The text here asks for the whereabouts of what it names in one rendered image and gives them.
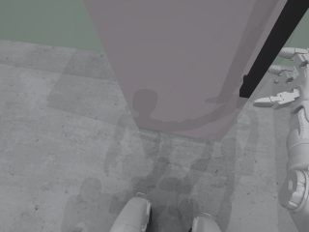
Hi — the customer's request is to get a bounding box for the right robot hand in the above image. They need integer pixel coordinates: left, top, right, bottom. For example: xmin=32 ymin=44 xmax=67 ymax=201
xmin=253 ymin=47 xmax=309 ymax=110

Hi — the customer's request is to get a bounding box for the robot left thigh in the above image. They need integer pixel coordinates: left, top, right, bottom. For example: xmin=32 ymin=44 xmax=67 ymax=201
xmin=109 ymin=196 xmax=152 ymax=232

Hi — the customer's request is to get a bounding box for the robot thigh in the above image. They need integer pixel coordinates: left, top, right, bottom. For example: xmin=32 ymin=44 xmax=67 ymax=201
xmin=109 ymin=196 xmax=152 ymax=232
xmin=191 ymin=217 xmax=221 ymax=232

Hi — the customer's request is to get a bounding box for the fridge door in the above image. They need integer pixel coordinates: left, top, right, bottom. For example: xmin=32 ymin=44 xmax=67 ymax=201
xmin=83 ymin=0 xmax=288 ymax=142

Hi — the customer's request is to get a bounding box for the handle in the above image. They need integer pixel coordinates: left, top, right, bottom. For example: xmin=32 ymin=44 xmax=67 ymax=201
xmin=239 ymin=0 xmax=309 ymax=99

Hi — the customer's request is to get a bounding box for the right robot forearm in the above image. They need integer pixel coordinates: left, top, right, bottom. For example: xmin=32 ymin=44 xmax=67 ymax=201
xmin=286 ymin=100 xmax=309 ymax=175

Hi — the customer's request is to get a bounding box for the robot right thigh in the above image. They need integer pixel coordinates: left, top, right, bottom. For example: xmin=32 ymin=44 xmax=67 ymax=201
xmin=191 ymin=217 xmax=221 ymax=232

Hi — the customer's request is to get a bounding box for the right robot upper arm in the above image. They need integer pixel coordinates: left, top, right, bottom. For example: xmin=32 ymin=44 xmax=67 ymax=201
xmin=278 ymin=169 xmax=309 ymax=232

